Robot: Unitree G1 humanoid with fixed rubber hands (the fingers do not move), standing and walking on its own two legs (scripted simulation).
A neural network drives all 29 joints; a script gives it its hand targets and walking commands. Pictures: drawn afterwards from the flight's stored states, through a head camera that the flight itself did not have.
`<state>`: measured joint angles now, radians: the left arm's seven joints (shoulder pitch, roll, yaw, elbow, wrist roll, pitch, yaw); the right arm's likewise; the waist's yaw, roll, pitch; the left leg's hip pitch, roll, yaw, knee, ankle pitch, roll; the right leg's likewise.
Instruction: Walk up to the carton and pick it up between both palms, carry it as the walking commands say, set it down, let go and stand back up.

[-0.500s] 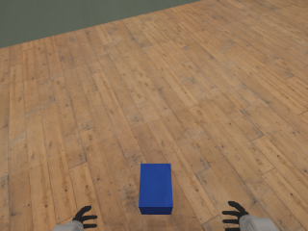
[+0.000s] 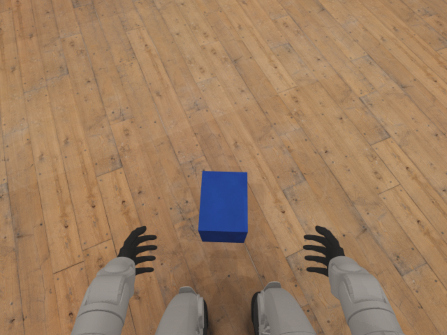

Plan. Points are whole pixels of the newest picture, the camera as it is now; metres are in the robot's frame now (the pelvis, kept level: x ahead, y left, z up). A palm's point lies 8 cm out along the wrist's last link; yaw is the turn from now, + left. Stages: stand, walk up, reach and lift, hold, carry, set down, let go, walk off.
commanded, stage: reach and lift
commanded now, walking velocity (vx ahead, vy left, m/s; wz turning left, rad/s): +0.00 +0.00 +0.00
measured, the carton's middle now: (223, 208) +0.51 +0.00 -0.61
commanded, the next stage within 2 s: none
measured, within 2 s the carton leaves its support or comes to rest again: neither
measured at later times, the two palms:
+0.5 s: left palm (151, 190) +0.42 +0.17 -0.14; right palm (308, 193) +0.40 -0.19 -0.14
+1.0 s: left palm (159, 154) +0.52 +0.16 -0.16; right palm (296, 158) +0.50 -0.18 -0.17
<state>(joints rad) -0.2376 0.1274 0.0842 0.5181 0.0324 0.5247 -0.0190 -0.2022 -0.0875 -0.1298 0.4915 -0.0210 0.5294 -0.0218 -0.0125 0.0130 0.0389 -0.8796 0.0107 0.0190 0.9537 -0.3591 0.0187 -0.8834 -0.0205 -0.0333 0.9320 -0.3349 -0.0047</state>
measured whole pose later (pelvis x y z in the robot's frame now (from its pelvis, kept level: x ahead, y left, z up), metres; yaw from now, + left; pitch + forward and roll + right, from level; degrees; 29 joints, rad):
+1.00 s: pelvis +0.01 +0.00 -0.05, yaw +0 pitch +48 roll -1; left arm -1.13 0.17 0.33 0.90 0.10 0.07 0.05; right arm -1.05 -0.10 -0.41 0.79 -0.10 0.07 -0.10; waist -0.02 0.03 -0.07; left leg -1.53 0.00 0.00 1.01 -0.31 0.01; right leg -1.53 -0.02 -0.04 0.98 -0.29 0.00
